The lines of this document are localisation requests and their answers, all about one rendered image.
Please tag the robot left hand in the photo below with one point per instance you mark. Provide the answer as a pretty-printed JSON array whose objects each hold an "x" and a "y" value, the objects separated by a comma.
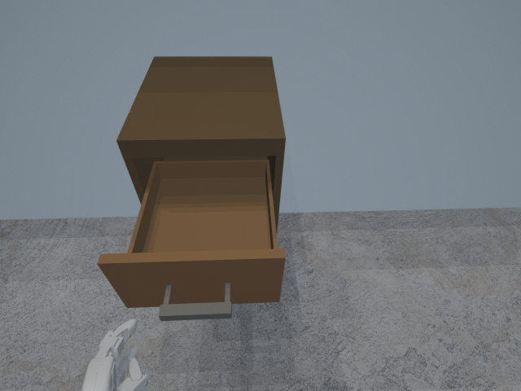
[{"x": 104, "y": 374}]

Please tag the handle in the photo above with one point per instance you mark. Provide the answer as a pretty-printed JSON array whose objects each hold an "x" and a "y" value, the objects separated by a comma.
[{"x": 193, "y": 311}]

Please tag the drawer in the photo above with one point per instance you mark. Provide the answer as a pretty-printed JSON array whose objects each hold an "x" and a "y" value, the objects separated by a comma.
[{"x": 202, "y": 223}]

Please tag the cabinet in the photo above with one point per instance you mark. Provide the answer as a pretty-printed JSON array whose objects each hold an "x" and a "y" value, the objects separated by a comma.
[{"x": 205, "y": 108}]

